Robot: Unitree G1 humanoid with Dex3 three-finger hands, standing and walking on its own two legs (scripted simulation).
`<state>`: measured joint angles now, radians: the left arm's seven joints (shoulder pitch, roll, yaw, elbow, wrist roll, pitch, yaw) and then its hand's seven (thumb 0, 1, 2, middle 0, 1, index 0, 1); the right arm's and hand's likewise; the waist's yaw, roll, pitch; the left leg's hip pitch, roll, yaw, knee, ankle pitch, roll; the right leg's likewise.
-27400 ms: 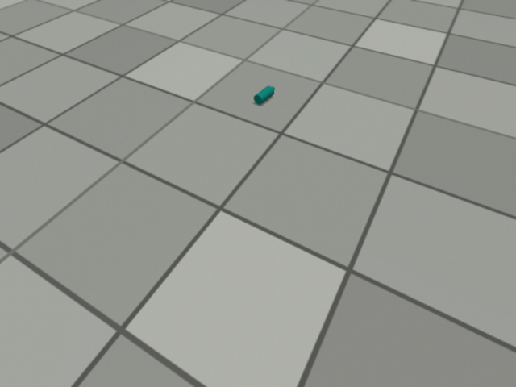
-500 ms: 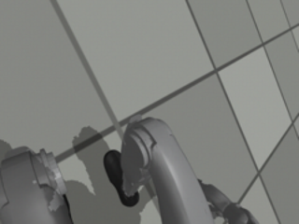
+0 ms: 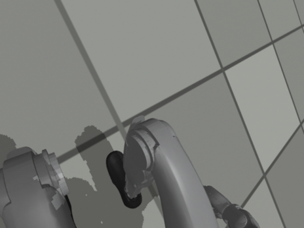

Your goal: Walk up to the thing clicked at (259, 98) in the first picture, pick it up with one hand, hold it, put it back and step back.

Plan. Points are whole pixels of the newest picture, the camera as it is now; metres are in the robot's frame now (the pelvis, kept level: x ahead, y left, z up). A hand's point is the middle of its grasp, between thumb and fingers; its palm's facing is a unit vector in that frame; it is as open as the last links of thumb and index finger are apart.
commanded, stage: close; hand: left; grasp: from above
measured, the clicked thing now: out of the picture +0.44 +0.37 -0.27
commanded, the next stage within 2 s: settle in 0.90 s
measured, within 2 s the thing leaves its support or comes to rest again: leaves its support in 1.28 s
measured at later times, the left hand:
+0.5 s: hand out of the picture +0.42 +0.39 -0.25, palm faces -0.47 -0.17 -0.87, open 9.9 cm
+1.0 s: hand out of the picture +0.42 +0.39 -0.24, palm faces -0.45 -0.14 -0.88, open 9.7 cm
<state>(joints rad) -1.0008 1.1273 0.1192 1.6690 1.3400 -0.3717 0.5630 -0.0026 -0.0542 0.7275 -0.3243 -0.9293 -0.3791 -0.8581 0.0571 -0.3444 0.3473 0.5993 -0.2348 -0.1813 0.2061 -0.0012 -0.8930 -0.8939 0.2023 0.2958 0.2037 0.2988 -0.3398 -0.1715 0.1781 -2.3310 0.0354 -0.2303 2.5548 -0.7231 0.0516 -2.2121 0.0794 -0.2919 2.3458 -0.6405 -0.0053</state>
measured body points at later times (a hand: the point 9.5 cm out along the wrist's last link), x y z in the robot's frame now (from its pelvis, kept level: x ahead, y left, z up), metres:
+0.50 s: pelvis +0.00 +0.00 +0.00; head +0.27 +0.15 +0.32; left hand +0.44 +0.39 -0.20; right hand +0.09 -0.25 -0.05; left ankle +0.07 +0.11 -0.27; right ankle +0.12 -0.09 -0.27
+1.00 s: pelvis +0.00 +0.00 +0.00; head +0.27 +0.16 +0.32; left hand +0.44 +0.39 -0.19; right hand +0.09 -0.24 -0.05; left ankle +0.07 +0.11 -0.27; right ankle +0.12 -0.09 -0.27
